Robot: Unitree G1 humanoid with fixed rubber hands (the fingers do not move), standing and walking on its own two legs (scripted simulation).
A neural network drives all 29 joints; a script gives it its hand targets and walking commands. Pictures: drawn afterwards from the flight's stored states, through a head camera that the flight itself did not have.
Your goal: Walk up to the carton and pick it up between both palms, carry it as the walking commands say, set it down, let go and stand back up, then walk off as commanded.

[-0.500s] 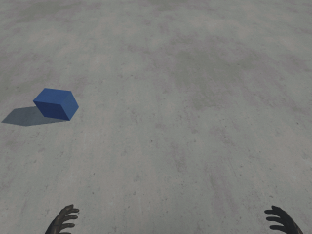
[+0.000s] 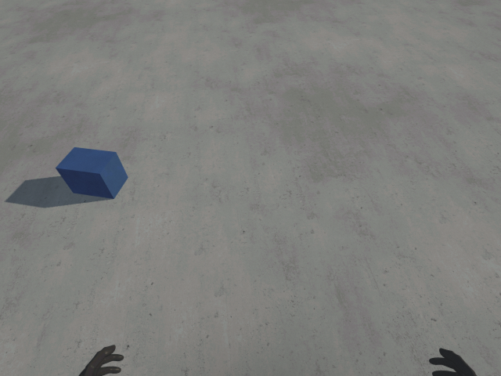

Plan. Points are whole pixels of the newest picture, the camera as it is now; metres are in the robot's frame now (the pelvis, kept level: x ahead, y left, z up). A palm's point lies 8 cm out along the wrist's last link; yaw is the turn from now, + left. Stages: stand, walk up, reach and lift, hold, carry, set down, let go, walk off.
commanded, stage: stand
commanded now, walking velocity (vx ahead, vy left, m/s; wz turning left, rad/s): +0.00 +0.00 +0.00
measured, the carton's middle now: (94, 173) +1.21 +0.95 -0.68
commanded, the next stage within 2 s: walk up in 1.26 s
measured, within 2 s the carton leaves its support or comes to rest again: neither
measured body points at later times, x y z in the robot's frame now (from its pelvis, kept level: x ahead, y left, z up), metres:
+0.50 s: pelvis +0.00 +0.00 +0.01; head +0.00 +0.00 +0.46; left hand +0.11 +0.32 -0.11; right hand +0.11 -0.31 -0.11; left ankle +0.01 +0.12 -0.74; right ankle +0.01 -0.12 -0.74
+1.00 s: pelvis +0.00 +0.00 +0.01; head +0.01 +0.00 +0.46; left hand +0.11 +0.32 -0.11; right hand +0.11 -0.32 -0.11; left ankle +0.01 +0.12 -0.74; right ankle +0.01 -0.12 -0.74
